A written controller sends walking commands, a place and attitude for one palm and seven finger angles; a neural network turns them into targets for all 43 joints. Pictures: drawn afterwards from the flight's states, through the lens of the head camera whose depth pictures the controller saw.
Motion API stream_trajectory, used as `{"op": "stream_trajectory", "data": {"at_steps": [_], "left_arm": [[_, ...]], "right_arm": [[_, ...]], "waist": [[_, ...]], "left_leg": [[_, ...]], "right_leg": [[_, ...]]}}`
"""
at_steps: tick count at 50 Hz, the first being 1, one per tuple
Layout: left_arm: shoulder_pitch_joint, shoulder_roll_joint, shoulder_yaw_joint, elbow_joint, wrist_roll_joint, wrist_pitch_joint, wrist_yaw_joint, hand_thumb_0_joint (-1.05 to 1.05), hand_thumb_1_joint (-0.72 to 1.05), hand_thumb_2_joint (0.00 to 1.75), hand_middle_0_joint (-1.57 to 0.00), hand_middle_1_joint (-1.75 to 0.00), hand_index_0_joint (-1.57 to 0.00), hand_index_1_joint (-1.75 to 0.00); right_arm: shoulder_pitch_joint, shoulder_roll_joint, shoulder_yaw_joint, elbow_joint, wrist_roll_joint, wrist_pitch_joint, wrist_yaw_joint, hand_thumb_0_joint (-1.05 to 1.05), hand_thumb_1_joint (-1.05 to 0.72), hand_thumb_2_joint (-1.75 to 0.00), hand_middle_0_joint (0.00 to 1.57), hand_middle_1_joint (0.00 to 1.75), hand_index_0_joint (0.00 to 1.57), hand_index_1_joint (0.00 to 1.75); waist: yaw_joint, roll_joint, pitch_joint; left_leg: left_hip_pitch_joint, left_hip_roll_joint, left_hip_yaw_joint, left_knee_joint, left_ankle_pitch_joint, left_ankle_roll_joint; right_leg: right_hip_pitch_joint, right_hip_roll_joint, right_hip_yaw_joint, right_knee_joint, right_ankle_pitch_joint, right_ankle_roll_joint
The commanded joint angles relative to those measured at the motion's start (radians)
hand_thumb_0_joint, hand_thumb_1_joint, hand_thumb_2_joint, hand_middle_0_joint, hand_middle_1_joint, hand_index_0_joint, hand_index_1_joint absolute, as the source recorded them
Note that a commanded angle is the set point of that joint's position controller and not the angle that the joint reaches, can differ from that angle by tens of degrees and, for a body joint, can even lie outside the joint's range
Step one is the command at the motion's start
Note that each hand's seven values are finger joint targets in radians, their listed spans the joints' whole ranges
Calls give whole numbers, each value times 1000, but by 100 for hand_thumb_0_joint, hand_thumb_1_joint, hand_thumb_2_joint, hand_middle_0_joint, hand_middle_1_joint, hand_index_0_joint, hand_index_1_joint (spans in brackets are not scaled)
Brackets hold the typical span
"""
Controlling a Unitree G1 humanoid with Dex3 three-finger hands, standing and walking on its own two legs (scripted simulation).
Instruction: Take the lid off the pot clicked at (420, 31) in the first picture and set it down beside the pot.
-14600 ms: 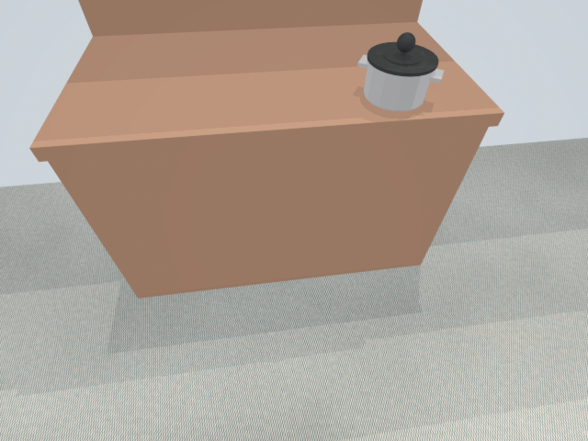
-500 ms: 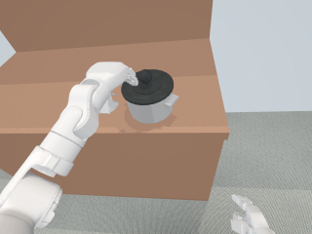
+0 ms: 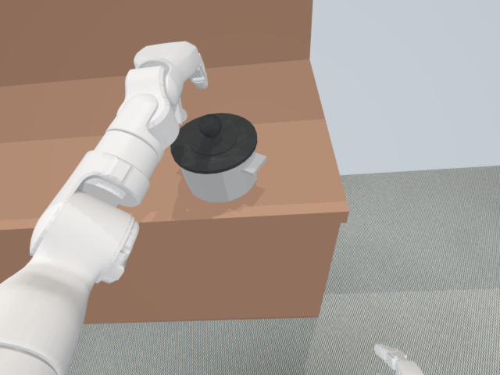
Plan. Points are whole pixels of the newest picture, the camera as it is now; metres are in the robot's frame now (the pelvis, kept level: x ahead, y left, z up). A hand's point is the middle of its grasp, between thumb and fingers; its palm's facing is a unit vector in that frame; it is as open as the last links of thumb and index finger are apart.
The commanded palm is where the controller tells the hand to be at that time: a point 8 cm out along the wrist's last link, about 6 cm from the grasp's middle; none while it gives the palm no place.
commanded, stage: move the open hand above the knob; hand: left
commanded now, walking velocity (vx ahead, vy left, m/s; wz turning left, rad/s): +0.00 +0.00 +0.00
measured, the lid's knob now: (210, 125) +0.54 +0.08 +0.12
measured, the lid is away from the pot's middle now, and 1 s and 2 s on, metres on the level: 0.00 0.00 0.00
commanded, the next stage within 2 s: lower the open fingers around the knob in 0.96 s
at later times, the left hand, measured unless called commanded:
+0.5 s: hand (203, 94) +0.50 +0.07 +0.21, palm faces -0.21 -0.03 -0.98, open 9.9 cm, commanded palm +0.49 +0.09 +0.26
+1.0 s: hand (196, 102) +0.50 +0.08 +0.19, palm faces -0.26 -0.01 -0.97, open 9.9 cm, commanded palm +0.50 +0.08 +0.26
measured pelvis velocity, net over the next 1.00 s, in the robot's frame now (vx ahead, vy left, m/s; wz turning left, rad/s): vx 0.01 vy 0.02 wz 0.00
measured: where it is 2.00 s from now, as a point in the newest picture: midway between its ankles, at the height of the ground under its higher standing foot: outside the picture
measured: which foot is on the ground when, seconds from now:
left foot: down 0.00-1.00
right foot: down 0.00-1.00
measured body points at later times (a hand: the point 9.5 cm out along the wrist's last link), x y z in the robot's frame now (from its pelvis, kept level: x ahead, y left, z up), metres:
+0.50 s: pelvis +0.01 +0.01 +0.00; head +0.04 -0.04 +0.45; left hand +0.51 +0.07 +0.26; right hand +0.09 -0.25 -0.14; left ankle -0.02 +0.09 -0.74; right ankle +0.02 -0.11 -0.74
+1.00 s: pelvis +0.01 +0.02 +0.00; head +0.05 -0.02 +0.45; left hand +0.51 +0.08 +0.25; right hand +0.10 -0.23 -0.14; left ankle -0.02 +0.09 -0.74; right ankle +0.02 -0.11 -0.74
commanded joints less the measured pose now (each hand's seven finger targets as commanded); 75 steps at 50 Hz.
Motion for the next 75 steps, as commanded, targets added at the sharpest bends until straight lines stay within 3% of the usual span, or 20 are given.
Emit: {"op": "stream_trajectory", "data": {"at_steps": [1,3,6,12,15,18,21,24,30,35,37,43,47,50,52,56,61,64,69,75], "left_arm": [[-499,37,-19,-212,20,-16,-16,0,-36,164,-87,-8,-87,-8],[-764,254,121,-307,32,-46,-6,0,-36,164,-87,-8,-87,-8],[-924,370,194,-328,32,-102,32,0,-36,164,-87,-8,-87,-8],[-370,115,84,233,39,23,60,0,-36,164,-87,-8,-87,-8],[-454,18,5,49,35,14,11,0,-36,164,-87,-8,-87,-8],[-768,217,118,-219,34,-49,-12,0,-36,164,-87,-8,-87,-8],[-866,328,183,-236,45,-104,23,0,-36,164,-87,-8,-87,-8],[-644,259,158,45,63,-60,65,0,-36,164,-87,-8,-87,-8],[-567,-27,-47,47,37,1,15,0,-36,164,-87,-8,-87,-8],[-874,222,115,-213,0,-103,5,0,-36,164,-87,-8,-87,-8],[-844,246,123,-144,38,-117,31,0,-36,164,-87,-8,-87,-8],[-500,19,15,193,40,12,59,0,-36,164,-87,-8,-87,-8],[-739,47,6,-69,30,-27,19,0,-36,164,-87,-8,-87,-8],[-902,187,92,-219,35,-96,30,0,-36,164,-87,-8,-87,-8],[-866,210,115,-135,50,-103,54,0,-36,164,-87,-8,-87,-8],[-540,69,58,261,30,24,52,0,-36,164,-87,-8,-87,-8],[-693,36,15,-31,24,-8,7,0,-36,164,-87,-8,-87,-8],[-800,170,95,-82,56,-30,1,0,-36,164,-87,-8,-87,-8],[-649,150,100,91,45,-19,23,0,-36,164,-87,-8,-87,-8],[-567,12,0,76,18,-8,-13,0,-36,164,-87,-8,-87,-8]], "right_arm": [[-74,-104,-49,-146,-12,-11,0,0,-90,-90,20,30,20,30],[-47,-100,-47,-134,-19,-42,-24,0,-90,-90,20,30,20,30],[25,-87,-48,-97,-25,-96,-53,0,-90,-90,20,30,20,30],[56,-125,-36,-54,-11,-54,-18,0,-90,-90,20,30,20,30],[7,-122,-52,-107,-17,-34,-1,0,-90,-90,20,30,20,30],[-4,-104,-55,-126,-24,-54,-17,0,-90,-90,20,30,20,30],[47,-93,-57,-90,-26,-91,-44,0,-90,-90,20,30,20,30],[74,-104,-46,-42,-18,-86,-48,0,-90,-90,20,30,20,30],[23,-108,-57,-84,-8,-49,-12,0,-90,-90,20,30,20,30],[44,-98,-54,-93,-22,-96,-52,0,-90,-90,20,30,20,30],[68,-92,-51,-66,-22,-110,-58,0,-90,-90,20,30,20,30],[51,-118,-44,-42,-12,-50,-16,0,-90,-90,20,30,20,30],[18,-108,-49,-93,-21,-52,-18,0,-90,-90,20,30,20,30],[57,-95,-57,-92,-31,-87,-35,0,-90,-90,20,30,20,30],[84,-91,-56,-63,-31,-102,-42,0,-90,-90,20,30,20,30],[103,-128,-45,-11,-15,-55,-26,0,-90,-90,20,30,20,30],[42,-110,-52,-83,-29,-57,-15,0,-90,-90,20,30,20,30],[64,-104,-54,-69,-35,-67,-25,0,-90,-90,20,30,20,30],[87,-108,-53,-36,-25,-74,-37,0,-90,-90,20,30,20,30],[56,-118,-55,-65,-19,-45,-27,0,-90,-90,20,30,20,30]], "waist": [[-37,-163,-370],[-41,-118,-520],[-51,-101,-600],[-14,-253,-260],[-22,-198,-385],[-34,-139,-593],[-43,-134,-570],[-34,-222,-349],[-58,-173,-360],[-70,-108,-575],[-63,-116,-524],[-47,-204,-245],[-61,-111,-486],[-63,-86,-622],[-57,-110,-582],[-56,-267,-248],[-46,-128,-517],[-48,-101,-602],[-48,-223,-423],[-65,-204,-382]], "left_leg": [[53,3,-39,-16,224,11],[91,-16,-53,-9,250,23],[124,-10,-62,-13,289,26],[-81,16,-23,-60,258,-6],[9,11,-23,-28,347,12],[104,-6,-41,-7,381,35],[109,1,-49,-21,340,37],[-7,10,-38,-58,257,21],[70,14,-41,-31,302,14],[173,1,-67,-17,297,25],[164,10,-71,-21,328,19],[14,23,-48,-50,281,-7],[150,15,-72,-19,373,5],[241,24,-97,1,472,1],[217,24,-88,-5,465,-2],[-9,21,-47,-60,297,-3],[141,15,-63,-14,446,10],[189,11,-73,8,524,12],[72,10,-55,-22,419,23],[48,4,-36,-24,345,27]], "right_leg": [[225,19,7,-43,288,-7],[318,20,35,-33,354,-10],[355,20,43,-34,412,-8],[237,30,-3,-41,345,-5],[263,23,6,-37,403,-5],[362,19,41,-32,479,-3],[348,22,46,-49,444,-5],[258,31,20,-65,339,-9],[168,29,2,-58,317,-9],[254,23,30,-59,356,-9],[224,28,25,-58,350,-14],[108,40,-16,-61,271,-17],[172,30,6,-42,333,-17],[222,29,16,-49,382,-16],[215,34,15,-50,381,-15],[134,47,-18,-69,307,-16],[219,26,7,-37,406,-14],[260,29,21,-33,472,-14],[240,37,8,-54,436,-13],[215,27,3,-61,408,-11]]}}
